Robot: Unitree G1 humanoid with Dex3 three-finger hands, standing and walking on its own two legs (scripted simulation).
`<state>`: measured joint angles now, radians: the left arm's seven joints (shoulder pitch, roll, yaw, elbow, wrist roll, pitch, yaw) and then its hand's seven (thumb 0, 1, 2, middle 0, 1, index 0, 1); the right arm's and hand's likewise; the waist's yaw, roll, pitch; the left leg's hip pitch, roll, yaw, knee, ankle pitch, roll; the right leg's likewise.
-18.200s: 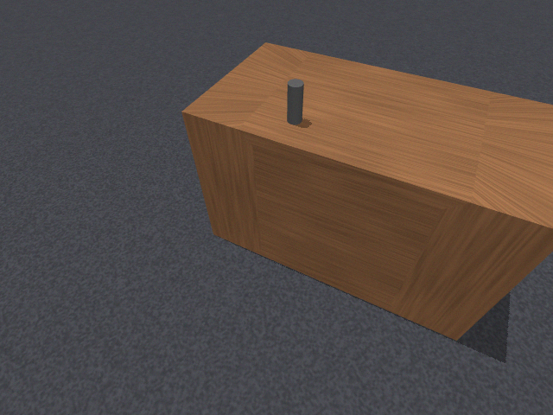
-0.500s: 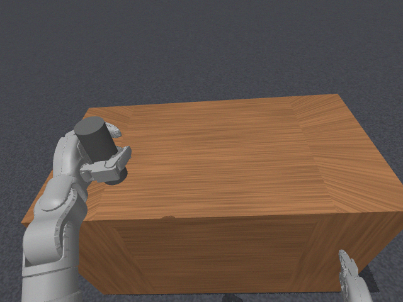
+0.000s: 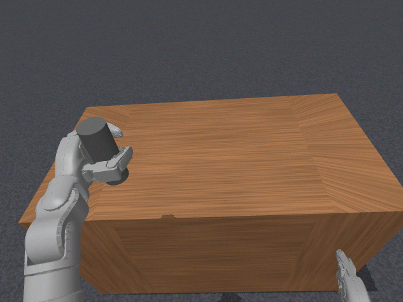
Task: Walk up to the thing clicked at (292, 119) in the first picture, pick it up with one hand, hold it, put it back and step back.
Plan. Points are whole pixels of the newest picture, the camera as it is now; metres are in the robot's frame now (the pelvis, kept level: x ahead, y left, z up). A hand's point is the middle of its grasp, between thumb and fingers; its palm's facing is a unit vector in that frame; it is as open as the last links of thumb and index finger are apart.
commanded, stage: hold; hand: left
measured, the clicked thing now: (105, 153) +0.33 +0.18 +0.19
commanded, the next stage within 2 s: crouch in 0.32 s
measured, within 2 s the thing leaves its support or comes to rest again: neither
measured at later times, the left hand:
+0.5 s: hand (112, 160) +0.32 +0.17 +0.18, palm faces +0.12 -0.99 +0.02, open 6.5 cm
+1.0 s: hand (124, 157) +0.40 +0.19 +0.11, palm faces +0.15 -0.99 +0.03, open 6.3 cm
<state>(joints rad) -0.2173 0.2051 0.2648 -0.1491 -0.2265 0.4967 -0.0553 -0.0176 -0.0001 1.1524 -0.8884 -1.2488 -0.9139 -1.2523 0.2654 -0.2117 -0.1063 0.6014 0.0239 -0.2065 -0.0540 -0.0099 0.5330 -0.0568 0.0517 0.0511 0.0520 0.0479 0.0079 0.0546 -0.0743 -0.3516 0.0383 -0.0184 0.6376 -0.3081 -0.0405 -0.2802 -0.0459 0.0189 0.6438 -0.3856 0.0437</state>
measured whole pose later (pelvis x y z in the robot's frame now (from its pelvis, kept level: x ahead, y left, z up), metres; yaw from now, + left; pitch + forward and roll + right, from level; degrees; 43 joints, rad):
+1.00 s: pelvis -0.01 +0.00 -0.01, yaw -1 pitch +6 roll +0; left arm -0.45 0.28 0.31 0.48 -0.17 0.03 -0.04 -0.02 0.02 1.18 -0.90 -1.24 -0.93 -1.24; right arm 0.26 -0.22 -0.09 0.57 0.01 -0.21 -0.04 -0.01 0.55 -0.05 0.05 0.05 0.05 0.05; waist -0.06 0.00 -0.06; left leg -0.52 0.06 -0.01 0.74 -0.32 -0.04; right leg -0.45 -0.03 0.04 0.74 -0.39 0.04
